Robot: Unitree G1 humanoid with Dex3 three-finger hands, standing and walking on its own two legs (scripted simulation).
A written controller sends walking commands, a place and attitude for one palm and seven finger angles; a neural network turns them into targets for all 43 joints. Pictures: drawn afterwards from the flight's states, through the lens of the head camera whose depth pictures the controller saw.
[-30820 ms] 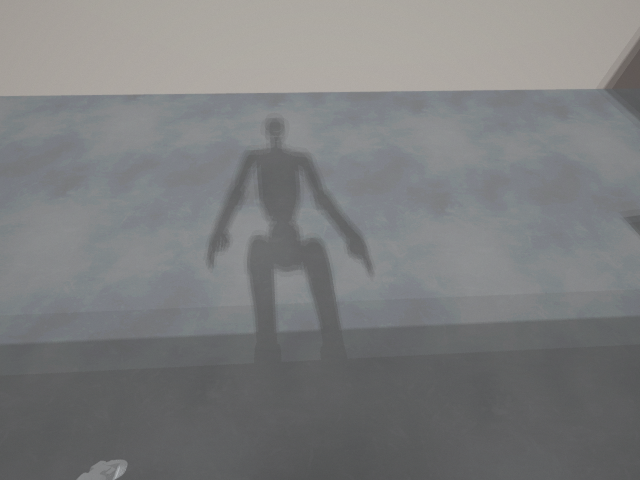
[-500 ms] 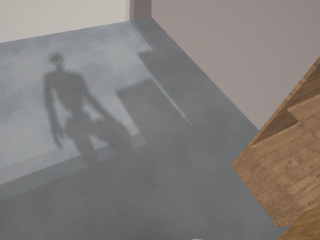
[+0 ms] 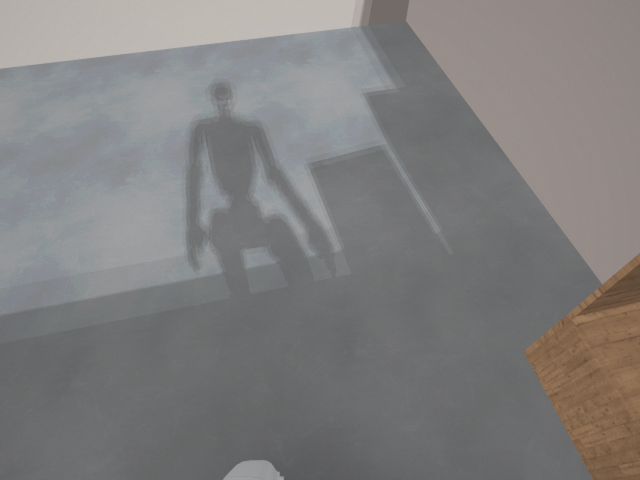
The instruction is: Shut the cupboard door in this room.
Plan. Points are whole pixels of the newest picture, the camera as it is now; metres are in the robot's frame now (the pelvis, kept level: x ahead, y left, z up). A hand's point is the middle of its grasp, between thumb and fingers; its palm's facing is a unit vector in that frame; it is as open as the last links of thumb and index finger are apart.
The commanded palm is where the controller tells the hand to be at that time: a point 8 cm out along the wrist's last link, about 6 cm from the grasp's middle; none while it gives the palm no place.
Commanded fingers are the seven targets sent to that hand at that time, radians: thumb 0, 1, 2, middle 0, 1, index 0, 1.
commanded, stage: turn or walk to find it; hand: left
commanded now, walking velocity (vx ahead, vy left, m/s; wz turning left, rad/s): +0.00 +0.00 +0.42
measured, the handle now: out of the picture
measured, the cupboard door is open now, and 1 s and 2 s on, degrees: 97 97 97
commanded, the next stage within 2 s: none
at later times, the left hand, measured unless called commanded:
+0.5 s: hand out of the picture +0.05 +0.25 -0.16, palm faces +0.20 -0.95 -0.25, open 7.4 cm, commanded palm none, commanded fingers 0.00 0.90 0.90 -0.20 -0.30 -0.20 -0.30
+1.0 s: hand out of the picture -0.06 +0.19 -0.16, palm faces +0.44 -0.86 -0.26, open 7.3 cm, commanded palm none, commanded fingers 0.00 0.90 0.90 -0.20 -0.30 -0.20 -0.30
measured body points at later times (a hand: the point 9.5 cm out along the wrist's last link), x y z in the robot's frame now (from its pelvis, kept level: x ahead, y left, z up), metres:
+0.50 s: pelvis +0.00 +0.03 +0.00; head +0.04 +0.04 +0.45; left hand +0.04 +0.30 -0.14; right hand +0.11 -0.20 -0.14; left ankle -0.02 +0.13 -0.74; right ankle +0.01 -0.12 -0.69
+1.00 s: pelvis -0.01 -0.01 +0.00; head +0.04 +0.01 +0.45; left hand -0.08 +0.24 -0.14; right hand +0.18 -0.21 -0.15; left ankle -0.09 +0.12 -0.70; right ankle +0.02 -0.10 -0.74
